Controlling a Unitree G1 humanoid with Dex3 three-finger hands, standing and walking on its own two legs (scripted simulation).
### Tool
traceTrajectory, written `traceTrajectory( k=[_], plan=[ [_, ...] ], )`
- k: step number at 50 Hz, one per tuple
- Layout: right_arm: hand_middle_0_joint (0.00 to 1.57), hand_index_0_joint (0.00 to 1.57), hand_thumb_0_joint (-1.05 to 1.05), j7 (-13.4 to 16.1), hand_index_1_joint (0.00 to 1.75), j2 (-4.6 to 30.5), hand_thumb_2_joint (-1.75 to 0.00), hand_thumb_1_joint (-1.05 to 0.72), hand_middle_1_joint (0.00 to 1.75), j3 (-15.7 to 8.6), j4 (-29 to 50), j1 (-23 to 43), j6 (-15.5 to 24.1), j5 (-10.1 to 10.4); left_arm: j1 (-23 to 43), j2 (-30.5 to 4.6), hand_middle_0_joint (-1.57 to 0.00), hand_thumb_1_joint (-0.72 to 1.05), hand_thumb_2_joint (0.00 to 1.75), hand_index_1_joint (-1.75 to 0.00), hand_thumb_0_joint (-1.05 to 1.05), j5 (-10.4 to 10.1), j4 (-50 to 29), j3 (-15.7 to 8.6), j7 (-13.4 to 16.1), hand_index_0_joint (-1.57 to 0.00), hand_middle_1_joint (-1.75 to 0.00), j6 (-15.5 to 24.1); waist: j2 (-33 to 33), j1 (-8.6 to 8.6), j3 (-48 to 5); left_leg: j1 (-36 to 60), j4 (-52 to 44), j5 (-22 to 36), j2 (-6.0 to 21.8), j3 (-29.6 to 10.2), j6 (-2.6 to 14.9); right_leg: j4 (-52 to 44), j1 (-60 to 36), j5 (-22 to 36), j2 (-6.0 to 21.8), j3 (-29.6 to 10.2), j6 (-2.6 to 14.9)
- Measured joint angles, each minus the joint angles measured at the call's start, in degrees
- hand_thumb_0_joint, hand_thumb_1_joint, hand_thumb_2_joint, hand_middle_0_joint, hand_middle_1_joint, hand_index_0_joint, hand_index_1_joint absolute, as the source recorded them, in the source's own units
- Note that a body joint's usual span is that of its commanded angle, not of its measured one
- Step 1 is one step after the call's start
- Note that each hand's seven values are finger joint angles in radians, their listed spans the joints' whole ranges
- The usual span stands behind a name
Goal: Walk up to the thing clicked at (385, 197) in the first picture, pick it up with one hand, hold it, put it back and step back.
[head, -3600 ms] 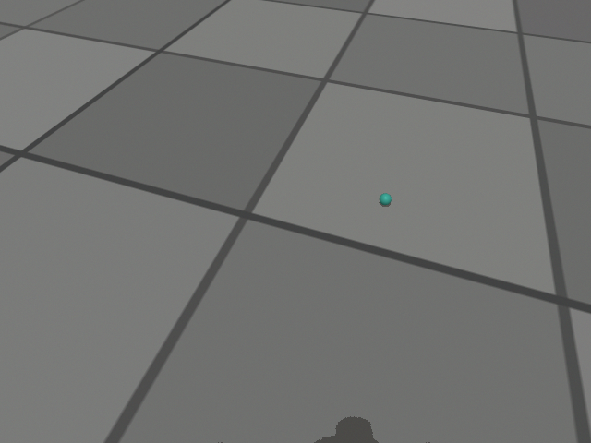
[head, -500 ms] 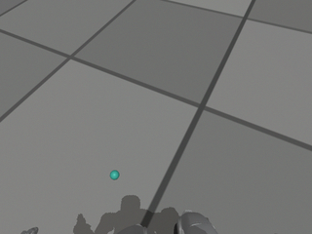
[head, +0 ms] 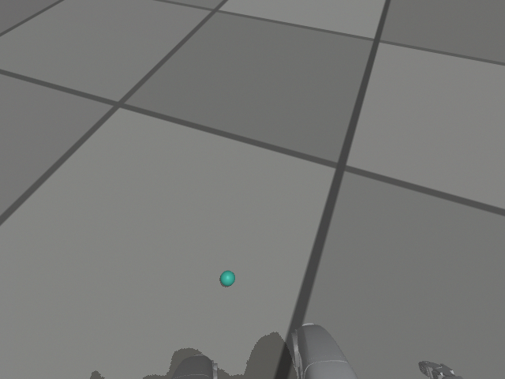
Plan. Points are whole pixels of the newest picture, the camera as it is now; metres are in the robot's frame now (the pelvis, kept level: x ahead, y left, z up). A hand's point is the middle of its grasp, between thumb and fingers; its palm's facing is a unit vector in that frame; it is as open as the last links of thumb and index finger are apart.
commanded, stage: walk up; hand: left
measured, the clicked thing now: (227, 278) +0.52 +0.10 -0.69
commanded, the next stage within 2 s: none
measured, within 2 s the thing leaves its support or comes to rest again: neither
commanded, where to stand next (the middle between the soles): +0.10 +0.00 m, yaw -14 degrees
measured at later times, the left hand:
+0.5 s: hand (127, 355) +0.18 +0.22 -0.10, palm faces -0.25 -0.88 -0.41, open 7.3 cm
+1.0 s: hand (131, 351) +0.18 +0.22 -0.11, palm faces -0.30 -0.87 -0.40, open 7.4 cm
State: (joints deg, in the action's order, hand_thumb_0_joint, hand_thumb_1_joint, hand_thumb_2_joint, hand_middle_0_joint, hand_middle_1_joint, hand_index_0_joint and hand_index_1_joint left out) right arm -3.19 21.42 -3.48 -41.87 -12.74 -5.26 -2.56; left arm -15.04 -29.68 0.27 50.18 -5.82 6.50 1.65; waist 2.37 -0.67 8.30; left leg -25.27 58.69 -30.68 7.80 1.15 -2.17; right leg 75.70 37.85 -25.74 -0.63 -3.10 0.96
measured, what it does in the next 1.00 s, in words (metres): steps on the spot, turning right: right foot, then left foot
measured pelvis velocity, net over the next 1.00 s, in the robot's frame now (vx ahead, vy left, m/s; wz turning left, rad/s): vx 0.00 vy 0.00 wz -0.30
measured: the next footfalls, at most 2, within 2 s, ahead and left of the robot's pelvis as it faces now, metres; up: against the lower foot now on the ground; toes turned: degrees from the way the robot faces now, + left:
right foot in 0.44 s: +0.05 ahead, -0.16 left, +0.00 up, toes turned -14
left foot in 0.76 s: +0.10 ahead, +0.12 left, +0.00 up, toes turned -14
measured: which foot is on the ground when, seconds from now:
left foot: down 0.00-0.44, up 0.46-0.74, down 0.76-1.00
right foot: up 0.00-0.42, down 0.44-1.00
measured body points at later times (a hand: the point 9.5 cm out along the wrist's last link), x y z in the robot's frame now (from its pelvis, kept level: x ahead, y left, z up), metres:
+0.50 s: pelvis +0.00 -0.03 +0.02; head +0.02 -0.04 +0.47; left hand +0.19 +0.26 -0.07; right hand -0.06 -0.38 -0.08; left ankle +0.01 +0.14 -0.66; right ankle +0.01 -0.15 -0.68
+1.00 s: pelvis +0.00 +0.00 +0.03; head +0.03 -0.02 +0.48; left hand +0.20 +0.26 -0.08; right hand -0.03 -0.32 -0.10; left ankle +0.06 +0.12 -0.68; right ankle +0.01 -0.15 -0.68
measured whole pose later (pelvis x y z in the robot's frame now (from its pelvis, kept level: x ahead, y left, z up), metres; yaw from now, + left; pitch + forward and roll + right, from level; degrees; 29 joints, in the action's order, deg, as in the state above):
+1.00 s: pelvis +0.00 +0.00 +0.03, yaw -17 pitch -2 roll +1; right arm -0.8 22.0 -1.1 -56.8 -9.3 -0.2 0.1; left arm -5.1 -21.7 -0.2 56.7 -0.5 1.0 1.5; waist -0.4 -0.8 7.1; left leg -19.5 42.7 -20.9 2.2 2.8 -1.4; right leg 44.4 23.7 -18.5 1.2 -4.0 -1.3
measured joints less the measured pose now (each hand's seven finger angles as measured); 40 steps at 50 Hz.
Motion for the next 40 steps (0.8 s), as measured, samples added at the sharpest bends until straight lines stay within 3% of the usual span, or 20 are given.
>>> traceTrajectory(
  k=[4,8,12,18,21,23,25,27,33,38,40],
  plan=[
    [0.20,0.21,0.01,0.90,0.30,-0.76,-0.90,-0.90,0.30,1.62,-2.81,-3.89,3.09,0.74,-0.73,2.34,-0.21,0.91,0.90,-0.30,0.01,0.38,0.43,0.41,-3.51,-0.21,-0.30,-0.66,-1.20,-0.27,-1.22,2.42,-7.01,3.57,-1.27,3.30,1.89,-5.18,-5.58,-0.62,-2.14,3.84,-0.02],
    [0.21,0.21,0.01,2.54,0.30,1.67,-0.90,-0.90,0.30,1.22,-4.45,-6.90,6.31,1.22,-1.44,5.12,-0.21,0.90,0.90,-0.30,0.01,1.84,-0.18,0.82,-6.46,-0.21,-0.30,-1.81,-1.58,0.07,-1.66,4.83,-10.80,4.95,-1.22,7.46,2.68,-10.15,-9.15,-3.77,-2.13,1.89,0.01],
    [0.21,0.21,0.01,3.81,0.30,3.75,-0.90,-0.90,0.30,0.36,-5.25,-8.78,8.62,1.61,0.17,5.32,-0.21,0.90,0.90,-0.30,0.01,2.02,-0.49,0.57,-8.07,-0.21,-0.30,-2.75,-2.96,-1.08,-0.78,7.00,-12.52,5.56,-0.11,9.85,2.34,-11.84,-9.42,-3.71,-0.25,-0.45,0.37],
    [0.20,0.21,0.01,3.48,0.30,5.89,-0.90,-0.90,0.30,-0.20,-6.12,-9.90,8.63,0.97,3.36,4.58,-0.21,0.91,0.90,-0.30,0.01,0.43,-1.18,0.76,-9.14,-0.21,-0.30,-1.98,-4.20,-2.98,-1.03,9.92,-15.14,6.72,2.75,11.44,0.73,-21.26,-10.82,1.98,3.75,2.21,0.74],
    [0.20,0.21,0.01,2.91,0.30,6.74,-0.90,-0.90,0.30,-0.17,-6.15,-9.72,7.41,0.82,3.72,4.89,-0.21,0.91,0.90,-0.30,0.01,0.08,-1.42,1.15,-9.27,-0.21,-0.30,-1.19,-3.48,-3.61,-2.51,10.02,-14.47,6.08,4.33,11.60,0.07,-29.44,-14.69,5.68,3.61,4.56,0.65],
    [0.20,0.21,0.01,2.91,0.30,7.20,-0.90,-0.90,0.30,-0.17,-6.21,-9.08,6.44,0.93,3.79,5.49,-0.21,0.91,0.90,-0.30,0.01,0.29,-1.51,1.21,-8.81,-0.21,-0.30,-0.24,-1.59,-3.47,-2.75,8.51,-10.48,4.02,6.06,9.73,1.58,-31.16,-16.34,5.07,1.78,5.68,-0.16],
    [0.20,0.21,0.01,3.33,0.30,6.55,-0.90,-0.90,0.30,0.11,-6.64,-7.36,5.27,1.24,3.37,6.08,-0.21,0.91,0.90,-0.30,0.01,0.48,-2.04,1.60,-8.08,-0.21,-0.30,0.61,-0.67,-2.65,-2.34,5.36,-3.06,1.06,3.64,4.29,2.39,-29.19,-15.92,4.16,0.72,5.51,0.06],
    [0.20,0.20,0.01,3.49,0.30,5.69,-0.90,-0.91,0.30,0.59,-6.84,-5.22,4.77,1.44,2.55,6.69,-0.21,0.90,0.90,-0.30,0.01,0.33,-2.01,2.43,-7.58,-0.21,-0.30,0.77,-0.34,-1.42,-2.10,2.41,2.08,-0.45,0.70,1.91,2.62,-29.58,-16.13,4.55,0.27,4.22,0.69],
    [0.20,0.20,0.01,3.36,0.30,3.99,-0.90,-0.91,0.30,1.35,-6.63,-0.39,5.16,2.42,2.56,7.83,-0.21,0.90,0.90,-0.30,0.01,0.23,0.27,4.21,-6.04,-0.21,-0.30,0.43,2.36,0.40,-1.06,-1.34,-3.01,3.71,-1.60,0.17,3.63,-30.51,-15.76,5.63,-0.74,2.38,0.54],
    [0.20,0.21,0.00,3.00,0.30,2.63,-0.90,-0.91,0.30,1.36,-8.58,1.13,4.30,2.40,4.08,7.31,-0.21,0.90,0.90,-0.30,0.01,0.27,1.38,4.33,-5.40,-0.21,-0.30,0.03,1.93,1.12,-1.58,1.83,-8.35,7.25,-3.41,-0.26,4.22,-26.87,-12.50,4.02,-0.27,1.21,-0.15],
    [0.20,0.21,0.00,2.99,0.30,1.65,-0.90,-0.91,0.30,1.25,-9.86,1.68,4.65,2.20,5.59,6.75,-0.21,0.90,0.90,-0.30,0.01,0.11,2.01,4.15,-5.18,-0.21,-0.30,-0.32,-0.11,0.88,-1.01,3.43,-11.31,5.91,-4.91,0.47,1.50,-25.19,-11.27,3.36,1.13,0.21,-0.81]
  ],
)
